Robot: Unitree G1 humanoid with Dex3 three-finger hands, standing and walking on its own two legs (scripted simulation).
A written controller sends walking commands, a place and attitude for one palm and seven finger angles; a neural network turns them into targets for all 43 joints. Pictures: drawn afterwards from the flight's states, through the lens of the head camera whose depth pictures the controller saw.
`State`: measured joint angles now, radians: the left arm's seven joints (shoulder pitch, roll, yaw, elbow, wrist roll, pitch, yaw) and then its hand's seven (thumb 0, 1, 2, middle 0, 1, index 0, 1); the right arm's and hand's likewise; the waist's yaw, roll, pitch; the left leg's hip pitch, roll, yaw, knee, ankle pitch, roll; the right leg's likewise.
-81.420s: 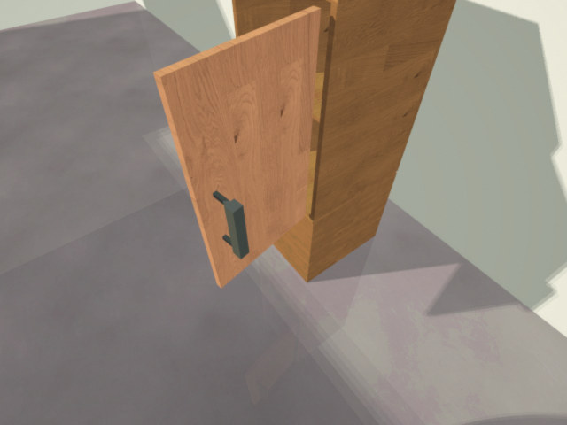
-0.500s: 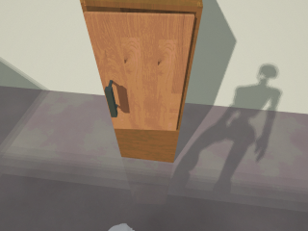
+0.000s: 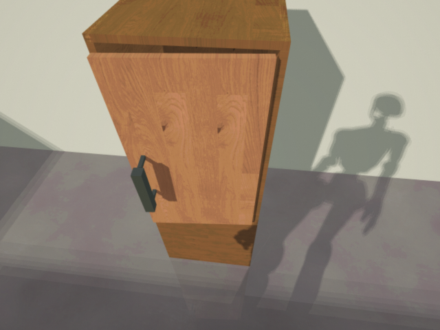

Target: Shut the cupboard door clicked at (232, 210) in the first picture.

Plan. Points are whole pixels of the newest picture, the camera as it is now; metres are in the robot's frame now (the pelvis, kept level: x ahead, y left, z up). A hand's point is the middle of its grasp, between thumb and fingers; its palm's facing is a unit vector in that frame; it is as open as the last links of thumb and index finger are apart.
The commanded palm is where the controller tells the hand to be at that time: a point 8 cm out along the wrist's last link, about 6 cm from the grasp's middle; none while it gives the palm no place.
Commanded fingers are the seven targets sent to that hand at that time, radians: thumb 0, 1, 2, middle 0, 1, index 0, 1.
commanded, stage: come to a stop and stand still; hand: left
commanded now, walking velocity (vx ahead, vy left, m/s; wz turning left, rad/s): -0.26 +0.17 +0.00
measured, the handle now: (146, 184) +0.47 +0.23 -0.08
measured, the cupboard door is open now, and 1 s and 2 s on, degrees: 5 5 5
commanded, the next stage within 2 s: look again from close up in 1.14 s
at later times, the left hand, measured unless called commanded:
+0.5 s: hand out of the picture +0.03 +0.25 -0.18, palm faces +0.05 -0.97 -0.22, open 7.4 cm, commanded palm none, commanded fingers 0.00 0.90 0.90 -0.20 -0.30 -0.20 -0.30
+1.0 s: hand out of the picture +0.01 +0.16 -0.17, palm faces +0.02 -0.98 -0.20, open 7.3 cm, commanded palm none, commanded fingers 0.00 0.90 0.90 -0.20 -0.30 -0.20 -0.30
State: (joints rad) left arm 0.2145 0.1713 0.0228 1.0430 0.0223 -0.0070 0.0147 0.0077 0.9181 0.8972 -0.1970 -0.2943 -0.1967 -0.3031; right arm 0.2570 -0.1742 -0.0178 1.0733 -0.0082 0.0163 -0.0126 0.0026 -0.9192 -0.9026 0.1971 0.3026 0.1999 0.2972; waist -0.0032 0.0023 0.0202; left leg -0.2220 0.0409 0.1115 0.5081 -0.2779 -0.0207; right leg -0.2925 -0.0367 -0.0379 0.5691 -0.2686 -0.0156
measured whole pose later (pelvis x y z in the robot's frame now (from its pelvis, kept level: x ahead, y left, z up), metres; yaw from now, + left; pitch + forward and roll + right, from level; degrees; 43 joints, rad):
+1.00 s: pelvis +0.00 -0.02 +0.01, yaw +0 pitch -1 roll +0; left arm 0.24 0.16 0.01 1.12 0.01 0.01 0.03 0.02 0.93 0.90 -0.20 -0.30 -0.20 -0.30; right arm 0.30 -0.16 -0.01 1.15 -0.01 0.02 -0.03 0.00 -0.91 -0.90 0.20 0.30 0.20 0.30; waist -0.02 0.00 0.03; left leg -0.19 0.09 0.03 0.41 -0.19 -0.07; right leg -0.08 0.02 -0.02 0.41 -0.30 -0.03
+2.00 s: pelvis -0.02 +0.02 -0.02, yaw +2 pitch +3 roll +3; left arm 0.39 0.20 0.11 0.19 -0.16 -0.20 0.03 0.02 0.91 0.90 -0.23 -0.33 -0.23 -0.34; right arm 0.33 -0.21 -0.02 0.79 0.03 -0.31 -0.04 0.01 -0.91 -0.90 0.20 0.30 0.20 0.30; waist -0.03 -0.03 -0.05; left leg -0.45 -0.05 0.04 0.73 -0.34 0.01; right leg -0.46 -0.05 -0.05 0.79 -0.40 -0.02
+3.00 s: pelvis -0.03 +0.04 -0.12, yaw +1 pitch +19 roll -4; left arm 0.45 0.23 0.12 -0.08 -0.26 -0.43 -0.22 0.02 0.90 0.90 -1.11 -1.28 -1.11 -1.29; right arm 0.21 -0.24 0.00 0.47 0.01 -0.18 -0.04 0.01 -0.90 -0.90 0.20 0.30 0.20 0.30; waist 0.01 0.02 -0.18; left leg -1.09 0.00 -0.02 1.34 -0.57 0.04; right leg -1.04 0.00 -0.09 1.27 -0.55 -0.01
